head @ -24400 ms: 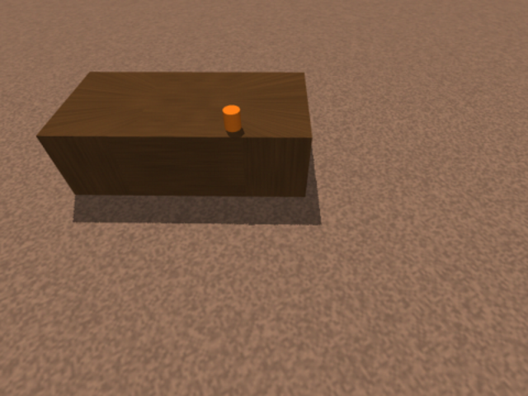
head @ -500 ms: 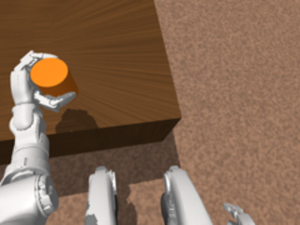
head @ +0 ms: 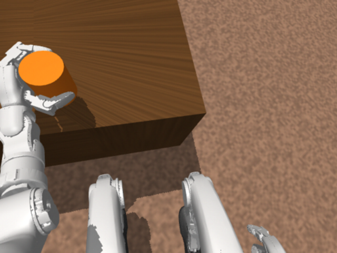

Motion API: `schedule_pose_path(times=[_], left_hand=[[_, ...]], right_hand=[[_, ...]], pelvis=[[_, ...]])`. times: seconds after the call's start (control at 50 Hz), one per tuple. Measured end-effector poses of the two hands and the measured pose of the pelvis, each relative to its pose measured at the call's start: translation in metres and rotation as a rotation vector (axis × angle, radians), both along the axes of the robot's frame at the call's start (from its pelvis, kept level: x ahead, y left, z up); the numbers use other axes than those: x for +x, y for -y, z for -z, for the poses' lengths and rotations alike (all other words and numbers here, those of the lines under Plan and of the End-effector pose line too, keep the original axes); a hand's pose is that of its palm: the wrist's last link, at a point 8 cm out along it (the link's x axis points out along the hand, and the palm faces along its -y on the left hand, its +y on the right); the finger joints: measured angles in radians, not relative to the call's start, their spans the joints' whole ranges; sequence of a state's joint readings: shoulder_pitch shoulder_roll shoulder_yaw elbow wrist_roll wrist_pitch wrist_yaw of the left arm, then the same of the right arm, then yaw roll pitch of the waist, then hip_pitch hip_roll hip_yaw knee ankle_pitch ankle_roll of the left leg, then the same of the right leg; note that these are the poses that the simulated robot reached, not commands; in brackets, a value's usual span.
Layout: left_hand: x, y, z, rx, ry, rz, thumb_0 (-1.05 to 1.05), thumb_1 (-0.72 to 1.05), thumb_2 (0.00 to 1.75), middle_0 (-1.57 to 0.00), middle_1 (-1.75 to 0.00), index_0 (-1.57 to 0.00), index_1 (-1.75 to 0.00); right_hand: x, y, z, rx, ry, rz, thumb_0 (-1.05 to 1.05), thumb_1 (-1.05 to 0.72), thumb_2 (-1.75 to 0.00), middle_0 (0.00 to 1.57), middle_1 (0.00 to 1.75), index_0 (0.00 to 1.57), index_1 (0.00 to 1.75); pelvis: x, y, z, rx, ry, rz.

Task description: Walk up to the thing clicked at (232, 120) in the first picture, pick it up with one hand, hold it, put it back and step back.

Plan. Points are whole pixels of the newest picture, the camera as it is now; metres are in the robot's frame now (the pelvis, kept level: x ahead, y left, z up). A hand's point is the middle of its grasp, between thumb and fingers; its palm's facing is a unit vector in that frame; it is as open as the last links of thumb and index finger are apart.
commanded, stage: lower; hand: left
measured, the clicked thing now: (51, 81) +0.49 +0.25 +0.00
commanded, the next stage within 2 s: loosen in 0.78 s
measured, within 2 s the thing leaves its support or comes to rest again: rests again in 0.66 s
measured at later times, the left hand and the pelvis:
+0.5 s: hand (56, 87) +0.49 +0.25 -0.04, palm faces +0.19 -0.98 -0.04, open 10.9 cm; pelvis -0.01 -0.01 -0.04, yaw +0 degrees
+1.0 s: hand (60, 90) +0.49 +0.24 -0.05, palm faces +0.18 -0.98 -0.05, open 10.9 cm; pelvis -0.01 -0.01 -0.05, yaw -1 degrees
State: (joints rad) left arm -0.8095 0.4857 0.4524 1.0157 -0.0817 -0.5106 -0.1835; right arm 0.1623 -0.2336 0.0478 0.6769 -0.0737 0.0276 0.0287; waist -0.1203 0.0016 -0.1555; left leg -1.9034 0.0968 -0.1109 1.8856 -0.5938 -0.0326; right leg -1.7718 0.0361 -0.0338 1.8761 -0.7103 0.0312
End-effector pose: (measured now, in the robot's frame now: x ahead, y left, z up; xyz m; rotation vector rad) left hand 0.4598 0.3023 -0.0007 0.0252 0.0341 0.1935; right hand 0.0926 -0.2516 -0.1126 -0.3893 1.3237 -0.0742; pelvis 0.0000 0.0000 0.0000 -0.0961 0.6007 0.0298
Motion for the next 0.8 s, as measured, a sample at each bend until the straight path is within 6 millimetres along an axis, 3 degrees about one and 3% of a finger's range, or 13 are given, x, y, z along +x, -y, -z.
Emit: schedule_pose_path(times=[0.24, 0.8], left_hand=[[0.0, 0.003, 0.023, 0.009, -0.004, -0.001, -0.01, -0.56, 1.05, -0.71, -1.07, -0.72, -1.06], [0.002, 0.007, 0.046, 0.017, -0.012, 0.012, -0.01, -0.56, 1.05, -0.72, -1.06, -0.73, -1.05]], right_hand=[[-0.008, 0.005, 0.021, -0.011, -0.02, -0.001, 0.01, -0.93, -0.91, 0.2, 0.3, 0.21, 0.3], [-0.006, 0.015, 0.046, -0.023, -0.023, 0.001, 0.01, -0.92, -0.91, 0.2, 0.3, 0.21, 0.3]], pelvis=[[-0.004, 0.001, 0.022, 0.002, 0.0, 0.005], [-0.005, 0.006, 0.046, 0.008, 0.0, 0.015]])
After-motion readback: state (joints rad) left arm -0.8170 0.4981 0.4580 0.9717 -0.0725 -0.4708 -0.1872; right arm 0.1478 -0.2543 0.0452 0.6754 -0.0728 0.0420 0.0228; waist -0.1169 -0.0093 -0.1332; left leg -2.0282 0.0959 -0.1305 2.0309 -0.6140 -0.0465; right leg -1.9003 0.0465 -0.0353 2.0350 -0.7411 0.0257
